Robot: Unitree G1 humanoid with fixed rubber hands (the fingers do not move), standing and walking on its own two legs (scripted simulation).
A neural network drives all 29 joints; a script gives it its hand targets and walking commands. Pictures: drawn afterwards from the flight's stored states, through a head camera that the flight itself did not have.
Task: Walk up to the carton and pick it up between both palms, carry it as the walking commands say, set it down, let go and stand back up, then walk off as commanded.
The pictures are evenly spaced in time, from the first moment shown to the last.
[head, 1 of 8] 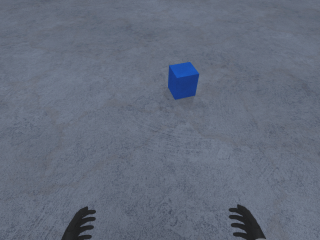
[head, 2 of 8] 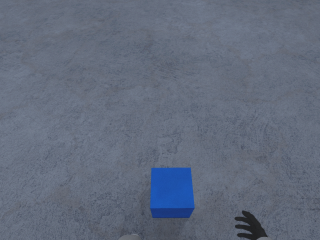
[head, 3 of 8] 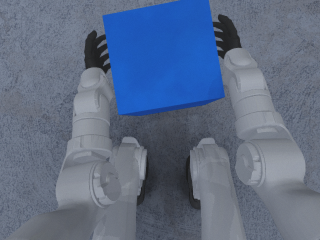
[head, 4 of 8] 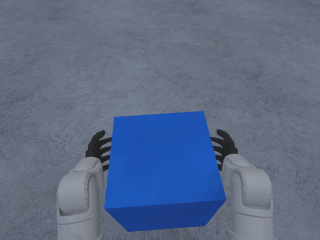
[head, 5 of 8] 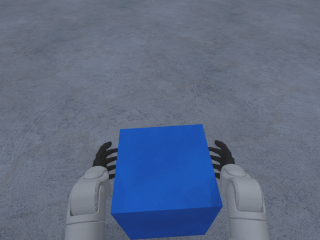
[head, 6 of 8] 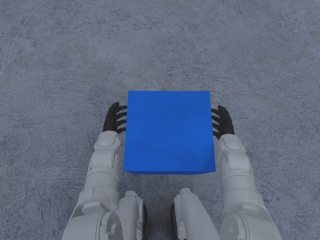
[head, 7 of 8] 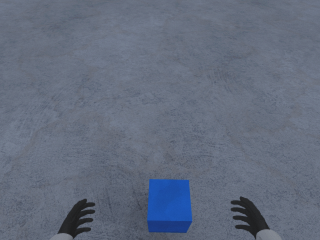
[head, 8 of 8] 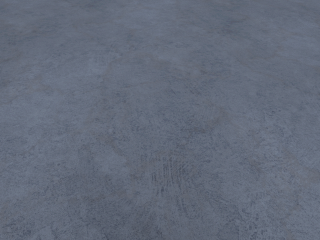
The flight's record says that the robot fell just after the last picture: no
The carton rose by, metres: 0.68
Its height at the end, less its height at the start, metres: +0.00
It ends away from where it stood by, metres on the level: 2.88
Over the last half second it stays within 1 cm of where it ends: yes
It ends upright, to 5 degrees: yes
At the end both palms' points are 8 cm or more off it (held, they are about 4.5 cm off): yes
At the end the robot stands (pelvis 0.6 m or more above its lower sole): yes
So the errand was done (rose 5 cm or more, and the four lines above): yes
